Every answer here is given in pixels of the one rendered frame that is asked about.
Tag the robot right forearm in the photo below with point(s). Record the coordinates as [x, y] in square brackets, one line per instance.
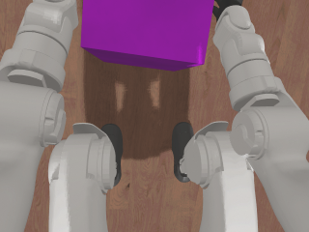
[247, 68]

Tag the carton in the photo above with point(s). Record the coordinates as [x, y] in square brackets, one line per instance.
[169, 35]

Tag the robot right thigh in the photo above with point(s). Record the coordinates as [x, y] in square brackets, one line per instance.
[229, 199]

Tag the left robot upper arm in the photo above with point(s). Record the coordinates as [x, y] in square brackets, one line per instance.
[31, 118]

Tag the robot left shin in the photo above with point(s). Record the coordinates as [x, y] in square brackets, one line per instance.
[55, 157]

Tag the robot left forearm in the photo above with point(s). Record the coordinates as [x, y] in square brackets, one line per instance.
[41, 45]

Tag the robot right hand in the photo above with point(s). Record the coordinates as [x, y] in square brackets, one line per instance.
[223, 4]

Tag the right robot upper arm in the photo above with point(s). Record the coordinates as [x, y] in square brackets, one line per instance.
[275, 141]

